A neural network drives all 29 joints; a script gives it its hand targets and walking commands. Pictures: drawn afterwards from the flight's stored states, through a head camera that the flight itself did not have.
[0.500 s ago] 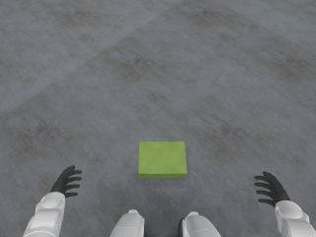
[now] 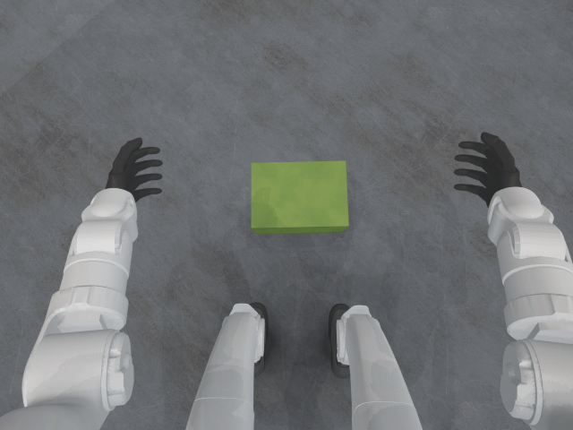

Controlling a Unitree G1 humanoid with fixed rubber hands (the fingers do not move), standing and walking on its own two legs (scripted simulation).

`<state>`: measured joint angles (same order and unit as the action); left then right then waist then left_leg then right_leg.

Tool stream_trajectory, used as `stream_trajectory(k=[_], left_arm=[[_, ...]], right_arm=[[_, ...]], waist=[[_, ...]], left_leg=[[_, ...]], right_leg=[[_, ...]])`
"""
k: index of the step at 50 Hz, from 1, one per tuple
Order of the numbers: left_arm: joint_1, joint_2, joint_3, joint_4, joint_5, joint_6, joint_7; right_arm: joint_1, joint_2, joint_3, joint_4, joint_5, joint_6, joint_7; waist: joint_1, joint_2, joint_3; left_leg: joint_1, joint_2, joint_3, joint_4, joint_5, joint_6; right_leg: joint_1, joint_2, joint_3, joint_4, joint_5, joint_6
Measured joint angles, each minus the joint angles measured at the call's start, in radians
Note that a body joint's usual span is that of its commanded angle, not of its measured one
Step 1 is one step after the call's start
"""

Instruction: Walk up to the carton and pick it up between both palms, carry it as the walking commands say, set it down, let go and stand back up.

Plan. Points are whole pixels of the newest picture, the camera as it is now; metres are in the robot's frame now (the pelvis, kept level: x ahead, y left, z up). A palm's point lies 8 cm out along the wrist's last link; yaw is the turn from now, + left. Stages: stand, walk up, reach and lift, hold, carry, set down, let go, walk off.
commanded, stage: reach and lift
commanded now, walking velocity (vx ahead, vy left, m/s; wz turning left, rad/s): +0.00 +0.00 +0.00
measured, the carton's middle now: (298, 199) +0.51 +0.00 -0.62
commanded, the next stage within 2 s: none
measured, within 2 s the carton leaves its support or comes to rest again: neither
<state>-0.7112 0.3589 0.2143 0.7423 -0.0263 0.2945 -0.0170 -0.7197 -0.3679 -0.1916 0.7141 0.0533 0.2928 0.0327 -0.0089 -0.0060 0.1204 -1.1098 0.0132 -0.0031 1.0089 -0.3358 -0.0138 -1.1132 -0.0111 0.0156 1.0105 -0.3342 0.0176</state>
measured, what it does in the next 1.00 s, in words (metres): lowers itself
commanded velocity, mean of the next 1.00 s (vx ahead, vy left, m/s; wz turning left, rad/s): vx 0.00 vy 0.00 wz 0.00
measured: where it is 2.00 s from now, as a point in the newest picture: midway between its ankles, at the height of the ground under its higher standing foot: (297, 353)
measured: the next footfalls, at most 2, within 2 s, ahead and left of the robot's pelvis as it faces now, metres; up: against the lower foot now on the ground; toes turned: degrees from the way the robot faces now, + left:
none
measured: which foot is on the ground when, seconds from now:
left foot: down 0.00-1.00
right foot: down 0.00-1.00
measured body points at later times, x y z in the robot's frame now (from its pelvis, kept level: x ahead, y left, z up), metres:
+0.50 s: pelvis +0.00 +0.00 -0.03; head +0.33 -0.01 +0.26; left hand +0.55 +0.23 -0.14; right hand +0.55 -0.23 -0.14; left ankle +0.07 +0.13 -0.66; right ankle +0.07 -0.13 -0.66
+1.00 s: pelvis -0.05 +0.00 -0.12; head +0.33 +0.00 +0.11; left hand +0.55 +0.22 -0.24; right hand +0.55 -0.22 -0.24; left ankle +0.07 +0.13 -0.66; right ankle +0.07 -0.13 -0.66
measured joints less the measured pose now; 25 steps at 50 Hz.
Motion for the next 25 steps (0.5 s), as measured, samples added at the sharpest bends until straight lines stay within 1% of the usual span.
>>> stream_trajectory(k=[4, 7, 9, 12, 14, 17, 20, 23, 25], left_arm=[[-0.118, 0.007, 0.01, 0.018, 0.001, 0.0, 0.004], [-0.186, 0.007, 0.006, 0.044, -0.022, -0.006, 0.011], [-0.215, -0.005, 0.022, 0.065, -0.016, -0.015, 0.013], [-0.25, -0.012, 0.036, 0.095, -0.025, -0.044, 0.011], [-0.277, -0.021, 0.054, 0.092, -0.021, -0.056, 0.013], [-0.343, -0.026, 0.09, 0.093, -0.003, -0.069, 0.012], [-0.41, -0.01, 0.094, 0.096, -0.008, -0.06, 0.012], [-0.484, 0.019, 0.099, 0.1, -0.025, -0.057, 0.006], [-0.54, 0.032, 0.088, 0.093, -0.033, -0.056, 0.004]], right_arm=[[-0.113, -0.009, -0.007, 0.049, 0.009, 0.007, -0.004], [-0.184, -0.013, -0.012, 0.091, 0.009, -0.005, -0.001], [-0.218, -0.011, -0.031, 0.109, -0.003, -0.018, -0.001], [-0.267, -0.004, -0.059, 0.132, -0.013, -0.052, 0.004], [-0.299, -0.01, -0.072, 0.131, -0.017, -0.066, 0.01], [-0.362, -0.029, -0.083, 0.163, -0.01, -0.076, 0.017], [-0.421, -0.038, -0.086, 0.168, -0.002, -0.07, 0.015], [-0.49, -0.034, -0.097, 0.16, -0.005, -0.064, 0.008], [-0.543, -0.04, -0.106, 0.141, 0.003, -0.062, 0.005]], waist=[[0.008, 0.003, -0.009], [0.006, 0.012, -0.023], [0.009, 0.016, -0.039], [0.002, 0.015, -0.064], [0.003, 0.013, -0.069], [0.01, 0.009, -0.072], [0.014, 0.015, -0.057], [0.011, 0.014, -0.027], [0.012, 0.022, 0.026]], left_leg=[[-0.08, -0.002, -0.002, 0.022, 0.004, 0.0], [-0.132, -0.008, -0.005, 0.026, 0.01, 0.001], [-0.165, -0.008, -0.006, 0.028, 0.011, 0.001], [-0.221, -0.009, -0.004, 0.035, 0.012, 0.001], [-0.257, -0.006, -0.005, 0.041, 0.013, 0.0], [-0.312, -0.004, -0.004, 0.055, 0.014, -0.002], [-0.351, -0.006, -0.009, 0.068, 0.014, -0.003], [-0.375, -0.008, -0.012, 0.073, 0.016, -0.005], [-0.369, -0.011, -0.017, 0.074, 0.019, -0.006]], right_leg=[[-0.08, 0.001, 0.002, 0.023, 0.004, 0.0], [-0.131, -0.003, 0.0, 0.028, 0.007, 0.001], [-0.164, -0.001, 0.002, 0.029, 0.01, -0.001], [-0.222, -0.001, 0.007, 0.037, 0.01, 0.003], [-0.258, 0.003, 0.008, 0.042, 0.013, 0.003], [-0.314, 0.008, 0.011, 0.054, 0.017, 0.002], [-0.352, 0.008, 0.009, 0.067, 0.016, 0.001], [-0.377, 0.008, 0.009, 0.074, 0.017, 0.0], [-0.368, 0.007, 0.005, 0.074, 0.018, 0.0]])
